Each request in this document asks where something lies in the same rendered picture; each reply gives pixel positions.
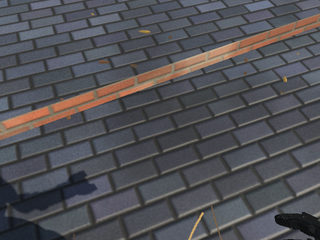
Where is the right robot hand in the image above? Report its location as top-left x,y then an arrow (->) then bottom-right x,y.
274,212 -> 320,240

